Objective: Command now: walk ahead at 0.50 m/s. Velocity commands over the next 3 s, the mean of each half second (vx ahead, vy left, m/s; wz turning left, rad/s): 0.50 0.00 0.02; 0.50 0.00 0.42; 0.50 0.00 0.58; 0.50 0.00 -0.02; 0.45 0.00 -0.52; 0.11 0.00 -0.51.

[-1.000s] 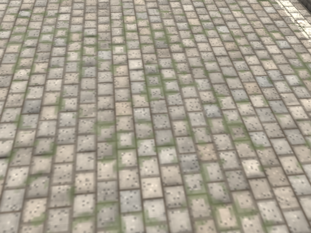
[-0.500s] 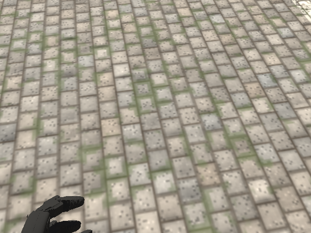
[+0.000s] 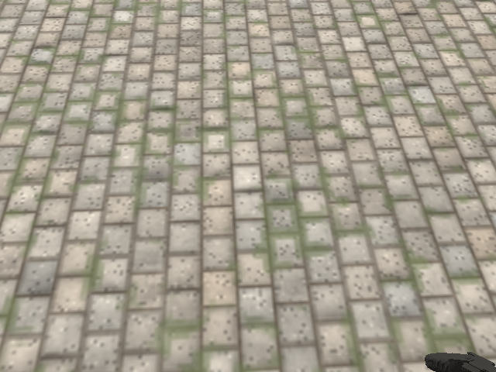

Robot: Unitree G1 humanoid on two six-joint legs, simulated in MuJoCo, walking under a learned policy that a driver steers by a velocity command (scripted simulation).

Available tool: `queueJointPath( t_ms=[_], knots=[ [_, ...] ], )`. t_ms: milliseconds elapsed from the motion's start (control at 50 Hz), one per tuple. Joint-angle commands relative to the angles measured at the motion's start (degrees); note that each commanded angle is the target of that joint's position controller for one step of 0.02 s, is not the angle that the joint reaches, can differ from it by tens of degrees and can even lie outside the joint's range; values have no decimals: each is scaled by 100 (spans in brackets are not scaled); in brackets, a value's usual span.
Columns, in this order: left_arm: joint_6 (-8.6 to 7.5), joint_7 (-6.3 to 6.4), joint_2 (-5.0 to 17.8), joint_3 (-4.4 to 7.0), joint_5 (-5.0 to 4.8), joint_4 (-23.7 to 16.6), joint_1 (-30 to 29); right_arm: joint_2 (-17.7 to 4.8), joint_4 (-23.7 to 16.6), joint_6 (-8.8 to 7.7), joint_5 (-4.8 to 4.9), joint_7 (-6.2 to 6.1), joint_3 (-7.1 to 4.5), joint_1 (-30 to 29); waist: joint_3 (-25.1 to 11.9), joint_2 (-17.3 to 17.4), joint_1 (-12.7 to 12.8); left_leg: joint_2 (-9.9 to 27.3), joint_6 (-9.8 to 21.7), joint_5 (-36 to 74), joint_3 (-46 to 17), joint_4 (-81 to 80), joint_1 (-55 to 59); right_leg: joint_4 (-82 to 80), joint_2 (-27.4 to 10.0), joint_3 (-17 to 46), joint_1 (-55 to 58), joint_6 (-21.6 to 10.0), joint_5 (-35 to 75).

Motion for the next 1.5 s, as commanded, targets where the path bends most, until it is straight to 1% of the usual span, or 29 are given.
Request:
queueJointPath(
  t_ms=[20, 40, 80, 180, 320, 420, 460, 500, 520, 540, 560, 580, 640, 740, 840, 940, 1000, 1040, 1060, 1080, 1100, 1120, 1140, 1160, 1180, 1260, 1360, 1440, 1500],
  knots=[
    [-258, -46, 456, -21, -68, -403, 405, -1205, 214, 28, -2, -24, -410, 2294, -2170, 1255, -979, 2021, 1449, -1853, -4231, -1391, 4924, 3945, 161, 789, -3719, -164, -667],
    [-325, -71, 776, 75, -208, -581, -144, -1008, 153, 11, -14, -35, -337, 1866, -1351, 897, -937, 1875, 1234, -1684, -3426, -1482, 4282, 4050, -120, 718, -4082, -250, -201],
    [-344, -23, 671, 74, -78, -695, -634, -833, 62, -6, -72, -30, -287, 1200, -556, 304, -642, 1499, 1146, -287, -2347, -1715, 2920, 3511, -584, 491, -3803, -211, 659],
    [-98, 4, 306, 33, 10, -661, -582, -796, 218, -124, -43, -37, -291, 1131, -276, 362, -306, 1180, 1241, 788, -1307, -2339, 2083, 2608, -818, 422, -3366, 31, 1374],
    [-190, -84, 131, -48, 13, -1021, -1911, -1008, 565, -12, 15, -177, -347, 1629, 111, 304, -710, 903, 988, 605, -517, -2564, 2228, 308, -593, 144, -3344, 153, 3185],
    [-267, -227, 229, -45, -41, -1284, -2500, -1079, 857, 127, 68, -218, -394, 1963, 259, 343, -793, 1304, 920, 859, -607, -2201, 3090, -342, -469, 188, -3481, -73, 2826],
    [-307, -258, 361, 6, -27, -1287, -2370, -1115, 907, 185, 90, -246, -418, 1952, 163, 396, -626, 1392, 832, 1367, -768, -1860, 3279, -518, -367, 177, -3109, -202, 2420],
    [-342, -210, 676, 189, -8, -979, -1289, -1130, 866, 242, 83, -262, -408, 1741, -476, 406, -11, 1064, 639, 2668, -609, -666, 3036, -775, -81, -74, -1486, -414, 2338],
    [-341, -144, 1014, 321, 53, -732, -262, -892, 756, 239, 5, -267, -304, 1728, -1292, 182, 392, 745, 451, 1959, -425, 702, 2135, -469, -606, 397, 229, -679, 2463],
    [-284, -93, 1591, 477, 127, -613, 370, -234, 620, 143, -21, -228, -106, 2385, -2190, -1131, 243, -185, -14, -604, -45, 2939, -235, -650, -2122, 2760, 2561, -1476, 1616],
    [-262, -101, 1121, 343, 79, -621, 408, -442, 718, 43, 82, -219, -143, 2328, -2435, -1351, 355, -342, -21, -2879, -837, 3859, -967, -1448, -2423, 4032, 2537, -1628, 820],
    [-267, -89, 796, 236, 44, -653, -8, -940, 601, 4, 247, -207, -301, 1876, -1465, -954, 309, -18, 45, -2549, -965, 4203, -1416, -1631, -2244, 3227, 1764, -1324, 459],
    [-346, -103, 270, 92, 83, -694, -1001, -802, 543, 123, 152, -272, -373, 1529, -331, -697, -216, 622, 21, -1292, -784, 3539, -860, -2244, -1625, 1442, -207, -920, 1355],
    [-470, -57, 425, 180, 160, -476, -1129, -452, 410, 378, 120, -274, -366, 1443, -8, -438, -437, 735, -137, -370, -808, 3008, -883, -2680, -1471, 175, -731, -1005, 2615],
    [-380, 61, 650, 228, 126, -356, -917, -282, 109, 297, 84, -104, -293, 626, 190, -235, -163, 630, -130, 820, -384, 1359, -909, -2755, -1360, -635, -371, -900, 3017],
    [-161, 92, 847, 309, 1, -174, -435, -244, -355, 301, 86, 82, -242, -164, 423, -144, 91, 502, 82, 460, -6, 569, -1263, -2395, -1691, -945, 691, -829, 3648],
    [-27, 129, 1042, 376, -64, -222, -566, -464, -493, 342, 88, 147, -351, 43, 84, -403, -218, 77, 372, -330, 410, 480, -574, -1494, -1731, -1188, 1032, -646, 5912],
    [56, 160, 1126, 397, -108, -288, -739, -863, -268, 377, 112, 106, -591, 1201, -591, -439, -931, -393, 694, -461, 608, 219, 1046, 237, -1542, -1355, 688, -454, 6816],
    [30, 169, 1001, 339, -59, -350, -745, -1255, -19, 420, 120, -3, -797, 2163, -1086, -73, -1392, -292, 956, -262, 70, -91, 2738, 1794, -1302, -1375, -435, -206, 5633],
    [-107, 79, 108, 70, 183, -657, -222, -1933, 18, 411, 163, -83, -915, 2143, -1427, 1530, -753, 1218, 1934, -846, -2920, -384, 4757, 3909, -210, -1152, -3169, 172, 326],
    [-369, -9, 331, 51, 17, -763, -601, -1611, -223, 301, 93, -45, -781, 2229, -2321, 1020, -966, 1843, 2438, -1657, -4985, -1382, 5282, 4791, 236, 342, -4011, 153, -828],
    [-523, -72, 692, 150, -216, -950, -1261, -1237, -189, 211, 31, -18, -666, 2056, -1597, 620, -1126, 1705, 2067, -1301, -4241, -1585, 4882, 4736, -96, 593, -4531, -16, -316],
    [-601, -65, 629, 118, -208, -1001, -1359, -1084, -210, 155, 45, -19, -621, 1741, -1066, 258, -887, 1466, 1845, -811, -3486, -1549, 4094, 4239, -356, 577, -4420, -120, 189],
    [-608, -22, 627, 140, -62, -916, -1325, -899, -275, 140, 52, -24, -565, 1329, -698, -22, -621, 1218, 1669, -153, -2887, -1579, 3276, 3691, -549, 560, -4053, -90, 477],
    [-547, -13, 705, 192, 15, -869, -1191, -750, -372, 127, -5, -53, -503, 1077, -593, 87, -420, 1058, 1591, 381, -2516, -1672, 2724, 3353, -684, 601, -3614, -45, 694],
    [-310, 0, 454, 159, 147, -962, -1270, -966, -400, 110, 28, -178, -542, 1120, -351, 87, -276, 775, 1581, 1150, -1886, -1951, 1765, 2273, -613, 394, -3225, 339, 1271],
    [-324, -51, 228, 43, 82, -1285, -2291, -1083, -290, 188, 64, -291, -587, 1484, -130, 395, -681, 351, 1126, 222, -1511, -1875, 1325, 165, -202, 303, -2742, 471, 3072],
    [-404, -123, 455, 107, 7, -1457, -2554, -1010, -155, 238, 108, -305, -582, 1762, -147, 520, -755, 578, 1000, -235, -2059, -1419, 1782, -430, -96, 521, -2557, 343, 3020],
    [-500, -149, 654, 208, -7, -1387, -2154, -979, -178, 296, 87, -338, -584, 1659, -226, 774, -483, 690, 878, -54, -2486, -861, 2071, -643, -57, 490, -2069, 107, 2316]
  ],
)
Next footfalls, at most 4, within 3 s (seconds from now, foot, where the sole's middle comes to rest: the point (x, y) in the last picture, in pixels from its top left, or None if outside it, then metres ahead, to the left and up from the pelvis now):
0.52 right None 0.45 -0.14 -0.76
1.06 left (218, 280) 0.70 0.14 -0.76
1.54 right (248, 188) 1.04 0.08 -0.76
1.98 left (153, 174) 1.08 0.40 -0.76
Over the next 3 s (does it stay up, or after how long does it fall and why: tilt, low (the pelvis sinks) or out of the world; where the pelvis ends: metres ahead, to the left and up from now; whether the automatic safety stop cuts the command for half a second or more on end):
stays up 1.38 0.34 0.01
